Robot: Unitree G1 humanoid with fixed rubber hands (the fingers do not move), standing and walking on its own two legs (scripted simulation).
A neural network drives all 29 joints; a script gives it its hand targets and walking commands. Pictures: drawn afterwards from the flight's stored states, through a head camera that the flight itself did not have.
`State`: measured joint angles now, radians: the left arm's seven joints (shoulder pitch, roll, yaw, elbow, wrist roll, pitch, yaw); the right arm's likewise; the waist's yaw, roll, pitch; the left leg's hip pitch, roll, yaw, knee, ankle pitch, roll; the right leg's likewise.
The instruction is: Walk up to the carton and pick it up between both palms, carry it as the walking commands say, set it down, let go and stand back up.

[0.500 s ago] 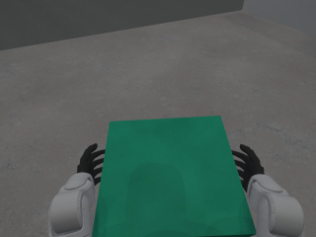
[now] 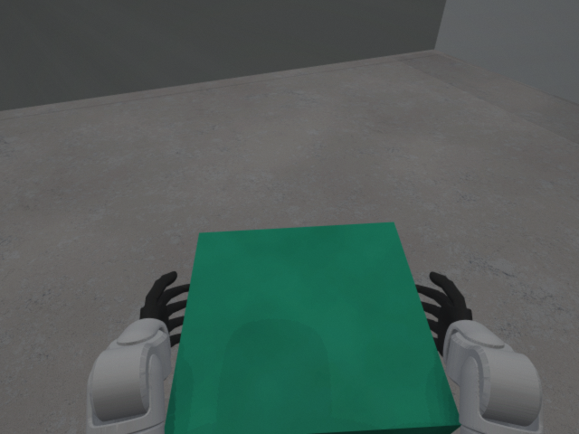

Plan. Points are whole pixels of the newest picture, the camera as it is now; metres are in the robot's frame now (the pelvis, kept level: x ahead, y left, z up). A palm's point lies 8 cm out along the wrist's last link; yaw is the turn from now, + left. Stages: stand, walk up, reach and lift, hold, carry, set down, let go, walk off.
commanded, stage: carry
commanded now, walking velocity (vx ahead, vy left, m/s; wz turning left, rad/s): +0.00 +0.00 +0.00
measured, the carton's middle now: (303, 348) +0.27 +0.00 +0.02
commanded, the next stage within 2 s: none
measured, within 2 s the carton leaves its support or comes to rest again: neither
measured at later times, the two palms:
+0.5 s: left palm (149, 336) +0.25 +0.19 +0.09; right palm (445, 335) +0.25 -0.17 +0.09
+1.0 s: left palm (146, 343) +0.24 +0.19 +0.09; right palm (448, 339) +0.24 -0.17 +0.09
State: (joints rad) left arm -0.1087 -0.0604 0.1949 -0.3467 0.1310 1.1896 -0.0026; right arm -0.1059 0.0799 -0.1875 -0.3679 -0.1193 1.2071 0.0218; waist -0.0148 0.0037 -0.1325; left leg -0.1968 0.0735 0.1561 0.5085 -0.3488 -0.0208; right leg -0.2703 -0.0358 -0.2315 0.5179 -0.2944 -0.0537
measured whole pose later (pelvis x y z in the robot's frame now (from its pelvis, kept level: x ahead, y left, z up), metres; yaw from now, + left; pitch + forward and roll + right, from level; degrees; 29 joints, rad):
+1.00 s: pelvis -0.02 +0.00 +0.00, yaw +1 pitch +2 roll +0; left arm -0.13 -0.06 0.21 -0.34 0.13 1.20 0.00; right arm -0.13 0.07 -0.19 -0.36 -0.11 1.22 0.01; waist -0.01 0.01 -0.09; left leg -0.20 0.06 0.15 0.50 -0.32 -0.01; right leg -0.26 -0.05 -0.24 0.50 -0.26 -0.05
